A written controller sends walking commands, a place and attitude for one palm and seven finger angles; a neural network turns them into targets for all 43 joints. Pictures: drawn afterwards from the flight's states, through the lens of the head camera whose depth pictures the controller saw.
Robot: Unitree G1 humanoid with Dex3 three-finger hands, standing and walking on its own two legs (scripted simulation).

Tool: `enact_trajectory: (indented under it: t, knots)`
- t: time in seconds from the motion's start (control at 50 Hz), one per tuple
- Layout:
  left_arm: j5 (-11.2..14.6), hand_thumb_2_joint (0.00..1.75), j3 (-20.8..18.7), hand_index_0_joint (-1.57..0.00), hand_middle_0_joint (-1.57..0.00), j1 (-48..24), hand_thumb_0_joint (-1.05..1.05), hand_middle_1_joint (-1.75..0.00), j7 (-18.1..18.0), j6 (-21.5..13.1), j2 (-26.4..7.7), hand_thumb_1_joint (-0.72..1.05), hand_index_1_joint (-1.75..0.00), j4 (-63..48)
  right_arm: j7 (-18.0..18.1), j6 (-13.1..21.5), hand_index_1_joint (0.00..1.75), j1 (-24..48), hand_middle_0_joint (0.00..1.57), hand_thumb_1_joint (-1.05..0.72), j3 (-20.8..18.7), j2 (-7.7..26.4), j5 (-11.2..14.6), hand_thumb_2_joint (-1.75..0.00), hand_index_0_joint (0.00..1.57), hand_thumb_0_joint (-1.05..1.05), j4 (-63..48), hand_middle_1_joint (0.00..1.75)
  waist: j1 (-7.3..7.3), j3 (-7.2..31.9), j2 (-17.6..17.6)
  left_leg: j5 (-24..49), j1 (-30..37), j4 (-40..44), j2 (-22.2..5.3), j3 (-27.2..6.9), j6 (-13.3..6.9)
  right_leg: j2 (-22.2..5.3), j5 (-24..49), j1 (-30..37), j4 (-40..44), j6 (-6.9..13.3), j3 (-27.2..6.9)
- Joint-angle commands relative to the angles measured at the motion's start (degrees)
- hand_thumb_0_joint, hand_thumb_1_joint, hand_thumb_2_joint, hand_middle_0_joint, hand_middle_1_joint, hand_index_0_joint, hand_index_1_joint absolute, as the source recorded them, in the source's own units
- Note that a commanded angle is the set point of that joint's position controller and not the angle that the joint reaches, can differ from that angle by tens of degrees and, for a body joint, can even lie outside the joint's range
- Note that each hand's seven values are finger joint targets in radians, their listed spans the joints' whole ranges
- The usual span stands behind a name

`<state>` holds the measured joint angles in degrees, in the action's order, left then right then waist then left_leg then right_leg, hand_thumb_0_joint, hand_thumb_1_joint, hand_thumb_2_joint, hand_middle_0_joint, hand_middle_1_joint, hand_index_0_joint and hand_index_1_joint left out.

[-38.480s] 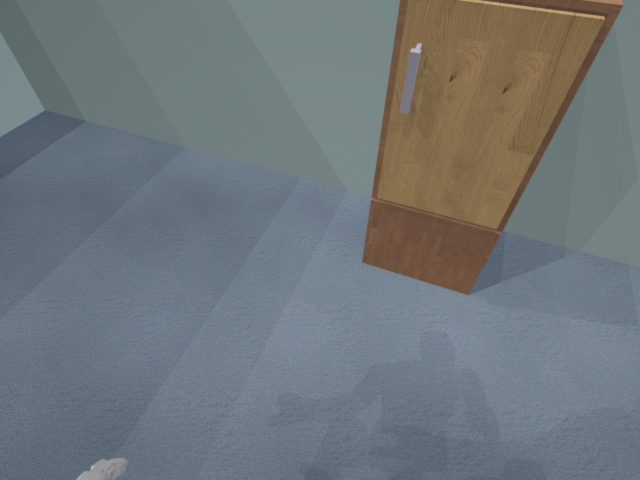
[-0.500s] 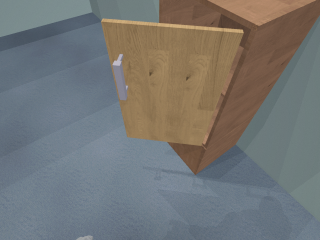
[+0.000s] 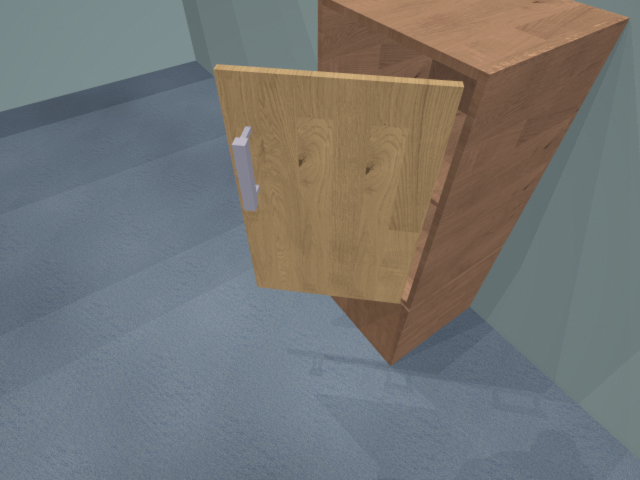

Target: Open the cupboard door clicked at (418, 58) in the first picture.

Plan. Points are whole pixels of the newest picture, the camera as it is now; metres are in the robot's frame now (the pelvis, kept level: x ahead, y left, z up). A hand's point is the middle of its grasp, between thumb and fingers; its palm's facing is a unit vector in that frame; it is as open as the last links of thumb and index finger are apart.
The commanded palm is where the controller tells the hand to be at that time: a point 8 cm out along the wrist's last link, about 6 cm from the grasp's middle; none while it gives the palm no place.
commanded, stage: come to a stop and stand still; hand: left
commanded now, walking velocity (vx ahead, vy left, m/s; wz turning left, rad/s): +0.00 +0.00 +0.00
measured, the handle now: (249, 169) +0.61 +0.16 +0.03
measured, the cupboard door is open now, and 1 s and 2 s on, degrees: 47 47 47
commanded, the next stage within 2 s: look again from close up in 0.10 s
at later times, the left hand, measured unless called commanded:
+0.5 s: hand out of the picture -0.01 +0.19 -0.18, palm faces +0.02 -0.98 -0.19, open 7.4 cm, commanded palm none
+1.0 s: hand out of the picture -0.06 +0.18 -0.19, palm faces +0.03 -0.99 -0.15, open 7.4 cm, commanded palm none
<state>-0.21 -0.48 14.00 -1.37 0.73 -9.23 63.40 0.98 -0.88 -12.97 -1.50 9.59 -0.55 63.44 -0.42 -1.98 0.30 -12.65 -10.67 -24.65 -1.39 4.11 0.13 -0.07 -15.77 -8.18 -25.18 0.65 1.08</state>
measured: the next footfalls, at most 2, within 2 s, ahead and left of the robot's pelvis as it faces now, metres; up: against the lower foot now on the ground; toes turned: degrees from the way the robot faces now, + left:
none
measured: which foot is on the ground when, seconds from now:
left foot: down 0.00-1.00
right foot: down 0.00-1.00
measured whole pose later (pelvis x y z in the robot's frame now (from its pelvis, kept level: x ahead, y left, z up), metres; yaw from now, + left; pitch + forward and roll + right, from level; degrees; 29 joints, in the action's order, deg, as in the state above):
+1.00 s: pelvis -0.03 +0.02 -0.01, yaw -1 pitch -2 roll +0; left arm -1.5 -0.8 23.5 -0.2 0.3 -8.8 60.5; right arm 0.1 0.0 -18.0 -1.1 9.6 -1.2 60.7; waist 0.7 0.7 -1.1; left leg -15.7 -16.0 -32.0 -1.4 5.5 -1.8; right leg 0.0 -17.9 -13.8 -32.0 1.0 -1.0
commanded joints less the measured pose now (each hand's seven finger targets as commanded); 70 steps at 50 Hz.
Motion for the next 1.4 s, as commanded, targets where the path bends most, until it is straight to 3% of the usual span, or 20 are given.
enact_trajectory:
  t: [0.0, 0.16, 0.18, 0.2, 0.24, 0.28, 0.32, 0.38, 0.74, 0.82, 1.06, 1.14, 1.18, 1.22, 1.26, 1.3, 1.32, 1.34, 1.36, 1.38]
  knots:
    - [-0.1, 0.90, -0.9, -0.20, -0.20, 1.5, 0.00, -0.30, -0.5, -1.3, -5.7, 0.90, -0.30, -1.9, 0.6, 0.7, 0.30, -4.3, 0.20, -0.90, -0.2, 4.1, -0.3, -0.90, 0.20, 0.00, 0.1, 0.30, -0.24, -3.1, -2.1, 0.9, 1.3, 5.0, -3.8, -4.7, -0.3, -6.0, 0.2, -6.0, 9.3, 1.6, -6.7]
    - [0.1, 0.90, -0.8, -0.20, -0.20, 3.6, 0.00, -0.30, -0.5, -1.5, -4.5, 0.90, -0.30, -0.4, 1.0, 1.1, 0.30, -6.7, 0.20, -0.90, 0.2, 3.3, -0.3, -0.90, 0.20, 0.00, 1.5, 0.30, 0.00, -2.2, -0.9, 2.2, 0.8, 5.5, -3.9, -5.0, -0.5, -5.7, 2.4, -4.3, 8.3, 1.7, -6.1]
    - [-1.4, 0.90, -0.1, -0.20, -0.20, 8.8, 0.00, -0.30, -3.0, -3.5, -5.0, 0.90, -0.30, 0.8, 0.3, 2.8, 0.30, -0.6, 0.20, -0.90, 0.4, 5.1, 0.1, -0.90, 0.20, 0.00, -2.8, 0.30, 2.12, -2.8, 2.2, 11.2, -2.0, -7.4, -4.9, -3.2, 0.5, -8.8, 28.8, -5.1, 5.1, 0.8, -8.2]
    - [-0.9, 0.90, -0.6, -0.20, -0.20, 8.2, 0.00, -0.30, -2.8, -4.4, -7.8, 0.90, -0.30, -0.3, 0.2, 2.6, 0.30, -1.6, 0.20, -0.90, 1.0, 3.7, 0.2, -0.90, 0.20, 0.00, -5.5, 0.30, -0.49, -1.1, 1.3, 7.3, -2.7, -5.7, -3.6, -3.0, 0.4, -11.3, 42.4, -2.2, 2.9, 1.5, -7.5]
    - [-0.3, 0.90, -0.2, -0.20, -0.20, 7.3, 0.00, -0.30, -2.3, -4.0, -5.4, 0.90, -0.30, -1.9, 0.8, 3.4, 0.30, -8.8, 0.20, -0.90, 0.7, 2.7, -0.2, -0.90, 0.20, 0.00, -4.2, 0.30, -1.38, 10.9, 0.3, 11.0, 1.2, -4.2, -3.9, -4.2, -1.0, -8.5, 34.9, 3.7, -3.1, 2.6, -4.9]
    - [-0.4, 0.90, -0.2, -0.20, -0.20, 6.8, 0.00, -0.30, -1.8, -3.1, -4.4, 0.90, -0.30, -2.4, 1.0, 2.9, 0.30, -8.0, 0.20, -0.90, 0.4, 3.9, -0.1, -0.90, 0.20, 0.00, -4.2, 0.30, -0.59, 5.8, 0.3, 10.6, -0.4, -2.6, -5.1, -5.4, -1.5, -6.2, 16.6, -1.2, -1.5, 2.3, -4.5]
    - [-0.8, 0.90, 0.0, -0.20, -0.20, 6.7, 0.00, -0.30, -1.6, -2.4, -4.0, 0.90, -0.30, -2.7, 0.9, 2.8, 0.30, -7.0, 0.20, -0.90, 0.5, 3.9, -0.4, -0.90, 0.20, 0.00, -4.9, 0.30, 0.06, -1.7, 0.5, 7.1, -4.6, -0.3, -5.3, -6.6, -1.9, -4.8, 6.5, -5.2, -0.2, 2.1, -4.1]
    - [-0.8, 0.90, 0.1, -0.20, -0.20, 6.9, 0.00, -0.30, -1.2, -2.0, -3.9, 0.90, -0.30, -3.5, 0.5, 2.3, 0.30, -6.2, 0.20, -0.90, 0.2, 4.4, -0.5, -0.90, 0.20, 0.00, -5.9, 0.30, 0.05, -5.1, -0.8, -4.7, -7.3, 2.6, -4.2, -7.6, -2.0, -4.3, -2.9, -9.0, 1.5, 2.1, -5.3]
    - [-1.0, 0.90, 0.0, -0.20, -0.20, 8.6, 0.00, -0.30, -0.7, -2.1, -5.6, 0.90, -0.30, -4.8, 0.2, 2.7, 0.30, -5.2, 0.20, -0.90, 0.0, 6.3, -0.2, -0.90, 0.20, 0.00, -5.2, 0.30, 0.32, -2.0, -1.1, -7.2, -5.9, 5.9, -4.5, -8.3, -2.4, -5.0, -0.1, -7.2, 3.2, 1.2, -5.0]
    - [-1.4, 0.90, -0.6, -0.20, -0.20, 10.2, 0.00, -0.30, -0.1, -1.4, -5.1, 0.90, -0.30, -4.8, 0.0, 1.8, 0.30, -5.7, 0.20, -0.90, -0.4, 7.0, -0.7, -0.90, 0.20, 0.00, -4.7, 0.30, 0.54, -3.5, 0.1, -20.8, -7.6, 6.0, -5.2, -8.1, -2.7, -3.5, -13.8, -10.3, 2.3, 1.9, -5.1]
    - [-1.3, 0.90, -2.2, -0.20, -0.20, 12.9, 0.00, -0.30, 1.0, -2.4, -4.9, 0.90, -0.30, -6.0, -0.4, 3.2, 0.30, -5.8, 0.20, -0.90, -1.0, 5.7, -0.6, -0.90, 0.20, 0.00, -6.3, 0.30, 0.99, -6.2, -2.3, -20.8, -9.9, -1.2, -4.3, -4.8, -3.2, -3.8, -16.7, -13.4, 1.5, 5.6, -12.4]
    - [-1.2, 0.90, -2.4, -0.20, -0.20, 14.2, 0.00, -0.30, 0.7, -3.1, -5.2, 0.90, -0.30, -4.8, -0.5, 4.2, 0.30, -6.8, 0.20, -0.90, -0.4, 3.8, -0.4, -0.90, 0.20, 0.00, -5.7, 0.30, 0.81, -4.8, -4.6, -12.5, -9.5, -5.3, -2.0, -1.3, -2.7, -5.7, -8.5, -9.4, 1.5, 6.7, -14.2]
    - [-1.1, 0.90, -2.4, -0.20, -0.20, 14.0, 0.00, -0.30, 0.6, -3.3, -5.1, 0.90, -0.30, -4.2, -0.3, 4.8, 0.30, -8.3, 0.20, -0.90, -0.1, 3.6, -0.2, -0.90, 0.20, 0.00, -4.8, 0.30, 0.25, -2.9, -3.3, -6.0, -5.3, -3.9, -2.7, -1.3, -3.0, -5.1, -1.0, -8.9, -1.3, 6.0, -11.4]
    - [-1.2, 0.90, -2.2, -0.20, -0.20, 12.8, 0.00, -0.30, 0.6, -3.4, -3.8, 0.90, -0.30, -4.2, 0.1, 5.2, 0.30, -11.1, 0.20, -0.90, -0.4, 5.2, -0.1, -0.90, 0.20, 0.00, -2.9, 0.30, -0.56, -1.0, 2.8, 4.4, 1.8, -1.6, -6.8, -5.3, -4.9, -2.0, 6.5, -11.5, -8.7, 4.3, -5.1]
    - [-1.3, 0.90, -1.5, -0.20, -0.20, 9.3, 0.00, -0.30, 0.4, -3.8, -1.4, 0.90, -0.30, -5.2, 1.0, 5.1, 0.30, -16.8, 0.20, -0.90, -1.0, 7.3, -0.6, -0.90, 0.20, 0.00, -0.6, 0.30, -2.41, -0.9, 10.1, 22.3, 11.8, 2.3, -15.2, -13.5, -10.4, 1.3, -4.4, -21.8, -19.8, 2.0, 2.5]
    - [-1.0, 0.90, -1.2, -0.20, -0.20, 5.0, 0.00, -0.30, 0.2, -3.5, -0.4, 0.90, -0.30, -6.4, 1.3, 4.3, 0.30, -16.0, 0.20, -0.90, -0.3, 5.6, -0.9, -0.90, 0.20, 0.00, -0.4, 0.30, -2.14, -4.1, 6.3, 40.8, 11.4, 0.9, -17.7, -11.6, -12.4, -1.3, -14.1, -22.7, -16.9, 1.6, 2.8]
    - [-1.0, 0.90, -1.4, -0.20, -0.20, 6.6, 0.00, -0.30, 0.2, -3.3, 0.3, 0.90, -0.30, -5.7, 1.6, 4.0, 0.30, -13.4, 0.20, -0.90, 0.1, 5.5, -0.8, -0.90, 0.20, 0.00, -0.7, 0.30, -0.39, -3.8, 5.2, 44.6, 7.7, -2.1, -15.3, -7.5, -10.4, -1.8, -8.1, -16.1, -9.7, 1.5, 3.0]
    - [-1.0, 0.90, -1.7, -0.20, -0.20, 11.1, 0.00, -0.30, 0.0, -3.3, 0.2, 0.90, -0.30, -4.2, 1.8, 3.9, 0.30, -10.8, 0.20, -0.90, 0.2, 5.2, -0.4, -0.90, 0.20, 0.00, -1.4, 0.30, 1.78, -1.1, 3.6, 42.7, 4.1, -6.7, -11.3, -3.5, -6.9, -1.9, 7.8, -6.5, -2.8, 1.2, 2.5]
    - [-0.9, 0.90, -2.0, -0.20, -0.20, 14.4, 0.00, -0.30, -0.4, -3.5, -2.3, 0.90, -0.30, -2.9, 2.0, 3.9, 0.30, -9.4, 0.20, -0.90, 0.4, 3.5, 0.2, -0.90, 0.20, 0.00, -2.5, 0.30, 2.59, 1.4, -1.3, 32.4, -3.3, -9.9, -7.0, -0.4, -3.3, -5.4, 31.5, 2.8, -2.8, 1.8, -3.0]
    - [-0.6, 0.90, -2.1, -0.20, -0.20, 14.2, 0.00, -0.30, -0.7, -3.5, -5.0, 0.90, -0.30, -2.7, 1.9, 3.7, 0.30, -9.2, 0.20, -0.90, 0.5, 2.2, 0.6, -0.90, 0.20, 0.00, -2.9, 0.30, 1.61, 2.9, -3.4, 13.9, -7.1, -8.8, -4.4, 1.1, -0.8, -11.9, 46.6, 6.0, -4.3, 4.2, -6.8]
